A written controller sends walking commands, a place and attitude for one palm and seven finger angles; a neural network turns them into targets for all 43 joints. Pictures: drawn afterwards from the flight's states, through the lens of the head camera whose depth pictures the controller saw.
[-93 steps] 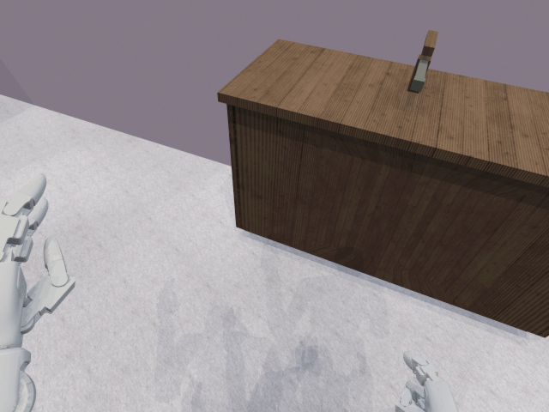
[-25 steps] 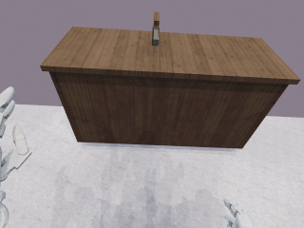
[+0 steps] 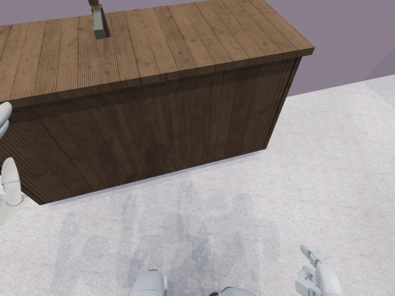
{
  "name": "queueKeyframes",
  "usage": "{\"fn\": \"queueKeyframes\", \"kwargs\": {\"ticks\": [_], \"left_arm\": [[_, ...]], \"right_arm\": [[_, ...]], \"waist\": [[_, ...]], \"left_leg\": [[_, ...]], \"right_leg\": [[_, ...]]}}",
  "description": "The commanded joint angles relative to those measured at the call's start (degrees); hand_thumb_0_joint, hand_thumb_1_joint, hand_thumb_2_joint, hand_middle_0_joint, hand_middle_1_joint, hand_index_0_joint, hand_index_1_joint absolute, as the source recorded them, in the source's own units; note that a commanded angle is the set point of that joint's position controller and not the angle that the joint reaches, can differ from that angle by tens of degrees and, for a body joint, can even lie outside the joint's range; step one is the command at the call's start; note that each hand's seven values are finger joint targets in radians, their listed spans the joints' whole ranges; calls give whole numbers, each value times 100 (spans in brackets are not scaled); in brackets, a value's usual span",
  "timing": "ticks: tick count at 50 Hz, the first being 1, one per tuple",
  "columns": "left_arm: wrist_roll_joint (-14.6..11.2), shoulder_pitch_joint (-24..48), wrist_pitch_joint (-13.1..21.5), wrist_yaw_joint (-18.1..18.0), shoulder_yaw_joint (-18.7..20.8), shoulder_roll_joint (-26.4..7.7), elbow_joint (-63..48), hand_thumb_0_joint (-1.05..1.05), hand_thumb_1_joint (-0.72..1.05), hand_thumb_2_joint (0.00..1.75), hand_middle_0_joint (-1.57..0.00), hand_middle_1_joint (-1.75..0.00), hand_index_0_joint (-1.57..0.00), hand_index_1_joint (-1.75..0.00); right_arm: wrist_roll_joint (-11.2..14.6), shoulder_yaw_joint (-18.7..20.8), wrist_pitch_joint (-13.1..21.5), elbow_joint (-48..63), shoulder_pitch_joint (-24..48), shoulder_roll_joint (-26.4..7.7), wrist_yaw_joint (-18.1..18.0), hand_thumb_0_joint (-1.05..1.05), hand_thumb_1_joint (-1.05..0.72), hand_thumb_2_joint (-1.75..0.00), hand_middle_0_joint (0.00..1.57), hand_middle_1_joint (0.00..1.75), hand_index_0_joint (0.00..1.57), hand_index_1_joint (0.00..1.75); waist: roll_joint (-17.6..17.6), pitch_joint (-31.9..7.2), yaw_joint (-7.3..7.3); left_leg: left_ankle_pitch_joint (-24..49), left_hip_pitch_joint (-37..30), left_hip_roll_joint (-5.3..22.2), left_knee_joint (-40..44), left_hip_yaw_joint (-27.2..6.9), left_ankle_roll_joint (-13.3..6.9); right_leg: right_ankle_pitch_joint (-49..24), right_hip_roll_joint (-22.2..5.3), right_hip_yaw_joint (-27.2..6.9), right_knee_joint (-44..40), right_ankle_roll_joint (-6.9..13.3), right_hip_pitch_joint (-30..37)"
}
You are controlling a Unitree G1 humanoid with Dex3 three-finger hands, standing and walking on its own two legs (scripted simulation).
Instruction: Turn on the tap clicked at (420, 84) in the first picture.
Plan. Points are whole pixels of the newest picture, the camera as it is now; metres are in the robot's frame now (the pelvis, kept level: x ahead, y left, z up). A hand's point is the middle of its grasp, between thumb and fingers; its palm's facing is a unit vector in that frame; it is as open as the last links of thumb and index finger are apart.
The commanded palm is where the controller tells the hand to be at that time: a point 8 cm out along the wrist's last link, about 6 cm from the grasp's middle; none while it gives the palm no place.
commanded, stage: take the last steps up to it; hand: left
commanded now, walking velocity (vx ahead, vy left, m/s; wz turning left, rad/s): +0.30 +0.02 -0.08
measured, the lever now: (99, 32) +0.81 +0.32 +0.09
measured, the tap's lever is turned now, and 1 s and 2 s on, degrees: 0 0 0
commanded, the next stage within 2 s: come to a stop and stand still in 1.64 s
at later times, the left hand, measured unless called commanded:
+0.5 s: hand (51, 145) +0.29 +0.21 +0.20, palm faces +0.38 -0.81 -0.45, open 7.4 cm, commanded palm +0.24 +0.25 +0.19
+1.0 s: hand (99, 86) +0.44 +0.19 +0.19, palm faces +0.37 -0.84 -0.39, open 7.4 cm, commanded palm +0.38 +0.23 +0.19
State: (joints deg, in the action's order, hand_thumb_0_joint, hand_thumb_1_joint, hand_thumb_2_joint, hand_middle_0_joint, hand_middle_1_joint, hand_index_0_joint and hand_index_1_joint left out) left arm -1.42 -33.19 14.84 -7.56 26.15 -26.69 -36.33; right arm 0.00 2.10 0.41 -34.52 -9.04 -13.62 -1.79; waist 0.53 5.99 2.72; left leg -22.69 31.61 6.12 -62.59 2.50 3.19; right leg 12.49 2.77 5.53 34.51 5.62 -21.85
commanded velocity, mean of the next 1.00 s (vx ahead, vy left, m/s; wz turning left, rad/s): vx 0.30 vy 0.03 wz -0.04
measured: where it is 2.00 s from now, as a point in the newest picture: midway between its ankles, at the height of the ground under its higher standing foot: (210, 250)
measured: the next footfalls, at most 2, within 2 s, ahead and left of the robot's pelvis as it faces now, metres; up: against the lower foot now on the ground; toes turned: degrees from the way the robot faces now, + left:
left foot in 0.16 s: +0.09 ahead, +0.14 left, +0.00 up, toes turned +7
right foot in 0.52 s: +0.13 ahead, -0.13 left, +0.00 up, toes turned -12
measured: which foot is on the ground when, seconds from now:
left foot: up 0.00-0.14, down 0.16-0.54, up 0.56-0.92, down 0.94-1.00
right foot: down 0.00-0.18, up 0.20-0.50, down 0.52-0.94, up 0.96-1.00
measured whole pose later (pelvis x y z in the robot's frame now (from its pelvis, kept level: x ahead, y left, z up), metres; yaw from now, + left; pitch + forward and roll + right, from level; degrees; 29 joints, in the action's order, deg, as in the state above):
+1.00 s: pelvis +0.20 -0.04 +0.00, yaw -5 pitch -2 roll +2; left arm -1.2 -25.0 14.3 -10.4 22.8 -22.4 -28.9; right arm 0.0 2.8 2.2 -34.2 -11.3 -12.3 -4.3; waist -3.0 2.7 1.0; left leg -12.7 20.0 2.5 -34.9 11.4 -2.8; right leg 30.7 -3.0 3.3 52.9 0.6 -13.6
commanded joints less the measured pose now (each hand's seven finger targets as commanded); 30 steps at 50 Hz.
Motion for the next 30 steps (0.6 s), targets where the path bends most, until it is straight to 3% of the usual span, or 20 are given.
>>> {"fn": "queueKeyframes", "kwargs": {"ticks": [1, 4, 6, 7, 8, 9, 10, 11, 13, 15, 17, 19, 21, 24, 25, 26, 27, 28, 29, 30], "left_arm": [[-107, 93, 152, -275, 750, -713, -396, 0, 90, 90, -20, -30, -20, -30], [-45, 439, 47, -284, 347, -488, -14, 0, 90, 90, -20, -30, -20, -30], [0, 806, 28, -264, 58, -347, 57, 0, 90, 90, -20, -30, -20, -30], [6, 1096, 38, -232, -144, -220, -3, 0, 90, 90, -20, -30, -20, -30], [47, 1370, 90, -229, -197, -221, -123, 0, 90, 90, -20, -30, -20, -30], [108, 1583, 149, -244, -282, -140, -170, 0, 90, 90, -20, -30, -20, -30], [192, 1768, 168, -235, -259, -293, -54, 0, 90, 90, -20, -30, -20, -30], [260, 2009, 156, -207, -298, -357, -68, 0, 90, 90, -20, -30, -20, -30], [320, 2214, 162, -190, -378, -369, -340, 0, 90, 90, -20, -30, -20, -30], [276, 1865, 70, -199, -443, -199, -433, 0, 90, 90, -20, -30, -20, -30], [266, 1690, 43, -223, -320, -271, -583, 0, 90, 90, -20, -30, -20, -30], [205, 1533, 22, -242, -285, -217, -391, 0, 90, 90, -20, -30, -20, -30], [168, 1449, -22, -256, -174, -252, -160, 0, 90, 90, -20, -30, -20, -30], [116, 1371, -91, -266, -95, -272, 271, 0, 90, 90, -20, -30, -20, -30], [110, 1364, -99, -270, -91, -272, 265, 0, 90, 90, -20, -30, -20, -30], [127, 1294, -113, -287, 7, -412, 291, 0, 90, 90, -20, -30, -20, -30], [137, 1076, -152, -293, 76, -533, 404, 0, 90, 90, -20, -30, -20, -30], [63, 1281, -123, -324, 184, -676, 68, 0, 90, 90, -20, -30, -20, -30], [30, 1256, -82, -272, 169, -551, 79, 0, 90, 90, -20, -30, -20, -30], [7, 948, -45, -239, 187, -527, 70, 0, 90, 90, -20, -30, -20, -30]], "right_arm": [[-16, 18, 348, 800, 174, -381, -103, 0, -90, -90, 20, 30, 20, 30], [5, -9, 371, 788, 148, -400, -214, 0, -90, -90, 20, 30, 20, 30], [-16, -13, 377, 806, 75, -432, -299, 0, -90, -90, 20, 30, 20, 30], [-4, -3, 393, 865, 69, -498, -355, 0, -90, -90, 20, 30, 20, 30], [-36, -13, 409, 903, 109, -585, -394, 0, -90, -90, 20, 30, 20, 30], [-6, -47, 429, 910, 92, -596, -364, 0, -90, -90, 20, 30, 20, 30], [-27, -139, 472, 815, 159, -433, -361, 0, -90, -90, 20, 30, 20, 30], [-56, -155, 528, 796, 229, -369, -339, 0, -90, -90, 20, 30, 20, 30], [-68, -65, 626, 743, 166, -428, -296, 0, -90, -90, 20, 30, 20, 30], [-60, -9, 686, 731, 69, -466, -251, 0, -90, -90, 20, 30, 20, 30], [-59, 9, 746, 744, -8, -479, -218, 0, -90, -90, 20, 30, 20, 30], [-65, -27, 762, 730, 3, -425, -220, 0, -90, -90, 20, 30, 20, 30], [-66, -31, 739, 705, 16, -402, -223, 0, -90, -90, 20, 30, 20, 30], [-29, -23, 674, 708, 75, -398, -231, 0, -90, -90, 20, 30, 20, 30], [-3, -16, 638, 718, 91, -373, -226, 0, -90, -90, 20, 30, 20, 30], [14, -20, 587, 703, 65, -284, -213, 0, -90, -90, 20, 30, 20, 30], [46, -54, 546, 767, 81, -127, -197, 0, -90, -90, 20, 30, 20, 30], [31, -75, 558, 843, 369, -236, -182, 0, -90, -90, 20, 30, 20, 30], [32, 21, 567, 713, 271, -316, -150, 0, -90, -90, 20, 30, 20, 30], [57, 26, 533, 708, 266, -323, -128, 0, -90, -90, 20, 30, 20, 30]], "waist": [[-704, -1545, -272], [-692, -1280, -260], [-329, -1078, -193], [60, -844, -126], [771, -579, -152], [1579, -389, -199], [1742, -264, -163], [1543, 18, -162], [1255, -59, -220], [1247, -313, -274], [1353, -510, -250], [1390, -557, -188], [1294, -706, -204], [950, -921, -229], [665, -1075, -239], [-117, -1301, -275], [-1553, -1433, -299], [-1614, -1284, -390], [-1214, -1308, -301], [-1018, -1103, -290]], "left_leg": [[84, -749, -121, 1387, 222, -170], [149, -1378, -239, 2447, 390, -290], [146, -2126, -268, 3335, 444, -382], [-207, -2283, -63, 3900, 100, -499], [-958, -2313, 525, 4575, -842, -794], [-1464, -2474, 1374, 5075, -2070, -1174], [-2116, -1907, 1828, 5560, -2546, -1404], [-2298, -1365, 1824, 5656, -2458, -1442], [-1669, -1569, 1628, 5300, -1817, -1386], [-977, -1790, 1336, 5103, -1060, -1226], [-594, -1946, 1158, 5087, -649, -1080], [-134, -1991, 1250, 5052, -624, -1098], [501, -2152, 1215, 4747, -304, -1021], [381, -1905, 1005, 3921, 69, -797], [383, -1613, 834, 3313, 297, -707], [382, -909, 535, 2051, 569, -619], [-554, 372, -188, 518, 744, -403], [-1019, 1156, -293, -536, 236, -299], [-535, 1026, -60, -821, -324, -283], [-267, 1124, 33, -970, -375, -223]], "right_leg": [[402, -1685, -1749, -1762, 507, 594], [1688, -1593, -1810, -1901, 395, 322], [2330, -1315, -1671, -1718, 183, -88], [2345, -1098, -1495, -1320, 15, -289], [2275, -612, -1271, -591, -196, -684], [1873, -132, -587, 549, -376, -1227], [1679, -170, -344, 1824, -428, -1182], [1380, -343, -502, 2416, -441, -1099], [1158, -478, -483, 2518, -504, -1160], [1029, -484, -205, 2180, -538, -949], [834, -447, -2, 1764, -575, -710], [939, -447, 117, 1219, -616, -476], [1030, -330, 354, 475, -653, -99], [622, -115, 618, -723, -616, 933], [498, -210, 432, -1011, -519, 1470], [470, -824, -465, -1216, -185, 2175], [-26, -2012, -2577, -1623, 402, 2843], [-763, -2599, -3314, -1785, 764, 3019], [-384, -2465, -3017, -1779, 670, 2673], [-451, -2401, -2830, -1784, 712, 2513]]}}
